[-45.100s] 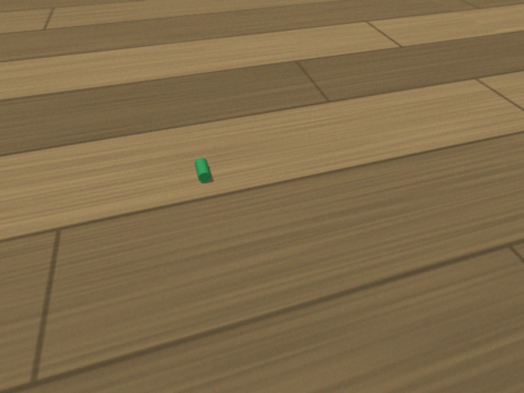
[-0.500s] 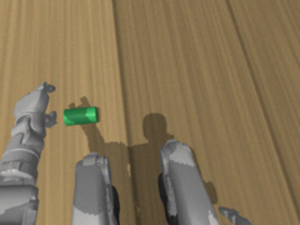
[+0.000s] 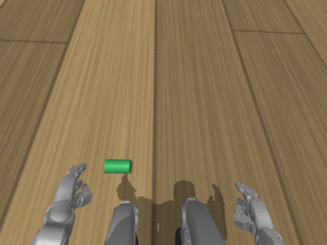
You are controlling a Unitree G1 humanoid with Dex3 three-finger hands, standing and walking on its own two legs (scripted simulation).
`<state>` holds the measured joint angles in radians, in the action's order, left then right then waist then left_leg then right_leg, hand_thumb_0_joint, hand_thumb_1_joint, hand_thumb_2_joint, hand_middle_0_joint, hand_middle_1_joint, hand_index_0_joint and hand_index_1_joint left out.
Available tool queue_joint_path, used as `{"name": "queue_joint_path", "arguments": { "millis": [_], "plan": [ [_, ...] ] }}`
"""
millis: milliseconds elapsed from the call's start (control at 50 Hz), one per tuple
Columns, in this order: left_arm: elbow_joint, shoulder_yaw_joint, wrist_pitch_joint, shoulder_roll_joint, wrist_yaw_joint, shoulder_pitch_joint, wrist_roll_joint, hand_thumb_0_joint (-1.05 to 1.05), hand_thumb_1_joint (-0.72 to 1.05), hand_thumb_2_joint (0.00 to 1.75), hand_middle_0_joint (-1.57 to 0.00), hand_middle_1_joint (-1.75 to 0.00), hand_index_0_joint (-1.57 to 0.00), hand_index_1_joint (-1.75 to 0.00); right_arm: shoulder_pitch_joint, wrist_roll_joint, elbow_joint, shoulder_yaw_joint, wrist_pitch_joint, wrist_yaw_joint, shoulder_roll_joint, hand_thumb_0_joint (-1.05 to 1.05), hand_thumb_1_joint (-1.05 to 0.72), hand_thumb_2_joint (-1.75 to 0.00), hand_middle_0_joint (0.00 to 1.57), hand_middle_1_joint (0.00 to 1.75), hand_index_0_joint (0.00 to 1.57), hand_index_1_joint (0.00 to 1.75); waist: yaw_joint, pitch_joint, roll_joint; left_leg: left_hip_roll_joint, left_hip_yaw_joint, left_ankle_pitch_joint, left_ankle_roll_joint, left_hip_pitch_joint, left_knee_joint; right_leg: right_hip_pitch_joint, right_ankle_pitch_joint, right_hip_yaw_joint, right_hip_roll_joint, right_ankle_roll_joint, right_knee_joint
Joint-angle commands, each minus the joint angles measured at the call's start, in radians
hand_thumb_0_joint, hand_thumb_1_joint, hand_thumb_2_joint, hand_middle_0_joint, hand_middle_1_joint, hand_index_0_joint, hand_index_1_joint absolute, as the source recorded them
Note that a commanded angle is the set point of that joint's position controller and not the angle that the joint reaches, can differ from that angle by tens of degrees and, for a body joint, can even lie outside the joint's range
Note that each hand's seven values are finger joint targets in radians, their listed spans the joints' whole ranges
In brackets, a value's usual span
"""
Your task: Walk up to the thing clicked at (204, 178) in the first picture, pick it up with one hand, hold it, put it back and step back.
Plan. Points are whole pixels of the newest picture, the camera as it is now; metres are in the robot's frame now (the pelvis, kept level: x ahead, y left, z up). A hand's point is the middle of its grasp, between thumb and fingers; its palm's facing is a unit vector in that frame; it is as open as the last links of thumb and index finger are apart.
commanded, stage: home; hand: left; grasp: from above
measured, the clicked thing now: (117, 166) +0.51 +0.19 -0.56
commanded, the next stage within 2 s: none
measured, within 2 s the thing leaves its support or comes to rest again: neither
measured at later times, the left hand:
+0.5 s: hand (60, 203) +0.23 +0.19 +0.07, palm faces +0.08 -0.97 -0.21, open 7.4 cm
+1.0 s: hand (61, 208) +0.22 +0.18 +0.07, palm faces +0.06 -0.98 -0.20, open 7.4 cm
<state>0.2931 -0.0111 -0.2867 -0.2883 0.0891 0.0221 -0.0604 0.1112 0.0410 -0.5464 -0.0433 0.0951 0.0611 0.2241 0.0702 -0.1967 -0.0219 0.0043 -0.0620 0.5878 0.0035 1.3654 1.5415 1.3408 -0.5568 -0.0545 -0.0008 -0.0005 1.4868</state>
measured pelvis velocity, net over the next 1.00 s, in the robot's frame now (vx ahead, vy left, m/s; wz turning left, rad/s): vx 0.06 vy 0.00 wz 0.02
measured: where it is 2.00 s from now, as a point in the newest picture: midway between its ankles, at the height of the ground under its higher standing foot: outside the picture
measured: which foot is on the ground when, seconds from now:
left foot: down 0.00-1.00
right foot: down 0.00-1.00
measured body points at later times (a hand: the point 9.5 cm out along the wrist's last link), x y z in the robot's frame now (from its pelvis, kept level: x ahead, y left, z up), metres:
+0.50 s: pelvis +0.07 +0.00 +0.12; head +0.08 +0.00 +0.57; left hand +0.22 +0.24 +0.09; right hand +0.22 -0.24 +0.05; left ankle +0.07 +0.12 -0.56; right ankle +0.07 -0.12 -0.56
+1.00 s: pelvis +0.06 +0.00 +0.12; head +0.08 +0.00 +0.57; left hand +0.21 +0.23 +0.09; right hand +0.23 -0.24 +0.06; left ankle +0.07 +0.12 -0.56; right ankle +0.07 -0.12 -0.56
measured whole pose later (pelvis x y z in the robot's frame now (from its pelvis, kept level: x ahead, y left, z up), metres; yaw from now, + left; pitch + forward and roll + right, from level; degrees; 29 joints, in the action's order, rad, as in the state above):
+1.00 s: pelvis +0.06 +0.00 +0.12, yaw +1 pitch +9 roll -2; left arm -0.11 -0.03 -0.44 -0.23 0.02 0.50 0.05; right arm 0.29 0.01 -0.53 -0.04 0.24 0.18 0.22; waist 0.04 -0.15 -0.04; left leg 0.01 -0.05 0.49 0.00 0.67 0.99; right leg 0.64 -0.46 -0.05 0.01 0.00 0.93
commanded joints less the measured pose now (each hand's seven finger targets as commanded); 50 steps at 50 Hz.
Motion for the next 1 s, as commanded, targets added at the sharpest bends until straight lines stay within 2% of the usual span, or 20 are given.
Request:
{"name": "queue_joint_path", "arguments": {
  "millis": [0, 40, 120, 140, 180, 200, 260, 320, 380, 540, 700, 760, 800, 860, 980],
  "plan": [
    [-0.245, -0.088, -0.002, -0.103, 0.027, -0.041, 0.057, 0.00, 0.90, 0.90, -0.20, -0.30, -0.20, -0.30, 0.055, 0.009, 0.109, 0.059, 0.054, 0.059, 0.138, 0.00, -0.90, -0.90, 0.20, 0.30, 0.20, 0.30, 0.019, -0.310, -0.056, -0.010, -0.016, -0.046, -0.031, -0.382, -0.363, -0.357, 0.073, 0.034, 0.018, -0.021, -0.356],
    [-0.266, -0.098, -0.022, -0.086, 0.024, 0.020, 0.082, 0.00, 0.90, 0.90, -0.20, -0.30, -0.20, -0.30, 0.064, 0.007, 0.114, 0.048, 0.061, 0.071, 0.132, 0.00, -0.90, -0.90, 0.20, 0.30, 0.20, 0.30, 0.003, -0.269, -0.054, -0.009, -0.018, -0.081, -0.028, -0.422, -0.412, -0.402, 0.100, 0.029, 0.017, -0.020, -0.395],
    [-0.335, -0.093, -0.050, -0.053, 0.010, 0.119, 0.107, 0.00, 0.90, 0.90, -0.20, -0.30, -0.20, -0.30, 0.090, 0.001, 0.122, 0.046, 0.078, 0.093, 0.125, 0.00, -0.90, -0.90, 0.20, 0.30, 0.20, 0.30, 0.001, -0.229, -0.075, 0.003, -0.039, -0.180, -0.013, -0.550, -0.511, -0.482, 0.178, 0.013, 0.021, -0.020, -0.455],
    [-0.348, -0.101, -0.059, -0.056, 0.008, 0.165, 0.111, 0.00, 0.90, 0.90, -0.20, -0.30, -0.20, -0.30, 0.097, 0.002, 0.134, 0.044, 0.081, 0.098, 0.123, 0.00, -0.90, -0.90, 0.20, 0.30, 0.20, 0.30, -0.010, -0.213, -0.071, 0.002, -0.035, -0.191, -0.014, -0.577, -0.535, -0.512, 0.188, 0.010, 0.022, -0.020, -0.481],
    [-0.413, -0.097, -0.070, -0.047, 0.003, 0.217, 0.124, 0.00, 0.90, 0.90, -0.20, -0.30, -0.20, -0.30, 0.115, -0.003, 0.147, 0.043, 0.090, 0.105, 0.117, 0.00, -0.90, -0.90, 0.20, 0.30, 0.20, 0.30, -0.013, -0.200, -0.071, -0.001, -0.018, -0.221, -0.016, -0.621, -0.568, -0.576, 0.215, 0.008, 0.025, -0.016, -0.532],
    [-0.435, -0.083, -0.076, -0.033, 0.000, 0.265, 0.123, 0.00, 0.90, 0.90, -0.20, -0.30, -0.20, -0.30, 0.123, -0.003, 0.153, 0.043, 0.095, 0.110, 0.110, 0.00, -0.90, -0.90, 0.20, 0.30, 0.20, 0.30, -0.005, -0.195, -0.057, -0.004, -0.012, -0.257, -0.016, -0.641, -0.580, -0.612, 0.242, 0.007, 0.027, -0.017, -0.557],
    [-0.513, -0.084, -0.091, -0.033, -0.006, 0.361, 0.127, 0.00, 0.90, 0.90, -0.20, -0.30, -0.20, -0.30, 0.145, -0.007, 0.168, 0.050, 0.107, 0.120, 0.106, 0.00, -0.90, -0.90, 0.20, 0.30, 0.20, 0.30, -0.017, -0.183, -0.055, -0.011, 0.012, -0.355, -0.015, -0.707, -0.611, -0.691, 0.320, 0.005, 0.031, -0.017, -0.611],
    [-0.562, -0.077, -0.100, -0.026, -0.014, 0.424, 0.126, 0.00, 0.90, 0.90, -0.20, -0.30, -0.20, -0.30, 0.144, -0.014, 0.173, 0.050, 0.121, 0.129, 0.100, 0.00, -0.90, -0.90, 0.20, 0.30, 0.20, 0.30, -0.016, -0.140, -0.040, -0.007, 0.009, -0.383, -0.014, -0.741, -0.647, -0.723, 0.341, -0.004, 0.036, -0.015, -0.645],
    [-0.578, -0.074, -0.105, -0.022, -0.025, 0.459, 0.123, 0.00, 0.90, 0.90, -0.20, -0.30, -0.20, -0.30, 0.145, -0.018, 0.181, 0.052, 0.137, 0.136, 0.103, 0.00, -0.90, -0.90, 0.20, 0.30, 0.20, 0.30, -0.014, -0.080, -0.021, -0.007, 0.002, -0.358, -0.020, -0.750, -0.676, -0.730, 0.320, -0.008, 0.036, -0.011, -0.680],
    [-0.583, -0.070, -0.113, -0.030, -0.060, 0.448, 0.114, 0.00, 0.90, 0.90, -0.20, -0.30, -0.20, -0.30, 0.124, -0.028, 0.181, 0.058, 0.179, 0.140, 0.116, 0.00, -0.90, -0.90, 0.20, 0.30, 0.20, 0.30, -0.013, 0.006, 0.005, -0.011, 0.017, -0.296, -0.027, -0.755, -0.711, -0.733, 0.264, -0.011, 0.029, -0.003, -0.720],
    [-0.593, -0.079, -0.109, -0.044, -0.065, 0.441, 0.104, 0.00, 0.90, 0.90, -0.20, -0.30, -0.20, -0.30, 0.120, -0.033, 0.174, 0.061, 0.199, 0.134, 0.119, 0.00, -0.90, -0.90, 0.20, 0.30, 0.20, 0.30, -0.023, -0.045, -0.033, -0.017, 0.020, -0.337, -0.024, -0.788, -0.703, -0.764, 0.308, -0.003, 0.023, -0.003, -0.711],
    [-0.600, -0.079, -0.105, -0.044, -0.062, 0.438, 0.102, 0.00, 0.90, 0.90, -0.20, -0.30, -0.20, -0.30, 0.113, -0.035, 0.174, 0.059, 0.201, 0.133, 0.117, 0.00, -0.90, -0.90, 0.20, 0.30, 0.20, 0.30, -0.023, -0.032, -0.041, -0.016, 0.017, -0.318, -0.022, -0.780, -0.708, -0.756, 0.290, -0.004, 0.024, -0.004, -0.712],
    [-0.597, -0.081, -0.105, -0.045, -0.060, 0.447, 0.101, 0.00, 0.90, 0.90, -0.20, -0.30, -0.20, -0.30, 0.110, -0.034, 0.172, 0.058, 0.201, 0.134, 0.116, 0.00, -0.90, -0.90, 0.20, 0.30, 0.20, 0.30, -0.034, -0.033, -0.039, -0.014, 0.016, -0.313, -0.021, -0.780, -0.711, -0.760, 0.281, -0.006, 0.025, -0.006, -0.712],
    [-0.599, -0.074, -0.104, -0.036, -0.061, 0.447, 0.107, 0.00, 0.90, 0.90, -0.20, -0.30, -0.20, -0.30, 0.111, -0.034, 0.171, 0.057, 0.202, 0.133, 0.119, 0.00, -0.90, -0.90, 0.20, 0.30, 0.20, 0.30, -0.027, -0.033, -0.034, -0.011, 0.016, -0.321, -0.021, -0.783, -0.709, -0.762, 0.288, -0.005, 0.027, -0.006, -0.707],
    [-0.595, -0.077, -0.099, -0.038, -0.061, 0.446, 0.110, 0.00, 0.90, 0.90, -0.20, -0.30, -0.20, -0.30, 0.106, -0.033, 0.172, 0.058, 0.204, 0.133, 0.119, 0.00, -0.90, -0.90, 0.20, 0.30, 0.20, 0.30, -0.035, -0.024, -0.030, -0.006, 0.007, -0.283, -0.019, -0.770, -0.721, -0.747, 0.249, -0.011, 0.031, -0.006, -0.708]
  ]
}}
